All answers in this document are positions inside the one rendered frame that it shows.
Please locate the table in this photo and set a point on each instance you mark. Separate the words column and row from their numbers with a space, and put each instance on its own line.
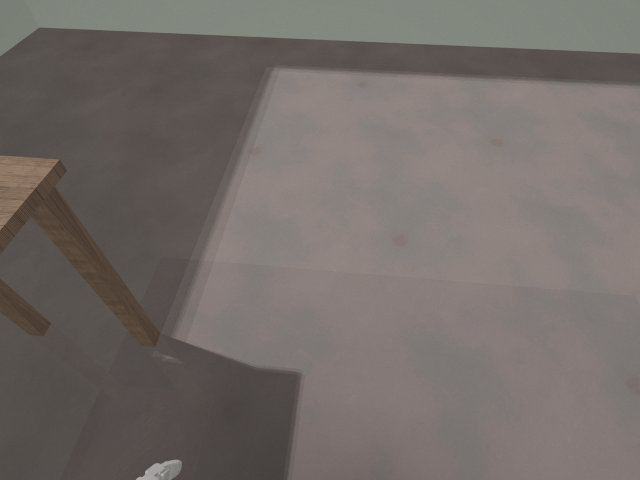
column 27, row 189

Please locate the robot left hand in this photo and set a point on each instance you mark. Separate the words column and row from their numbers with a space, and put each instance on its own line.
column 165, row 471

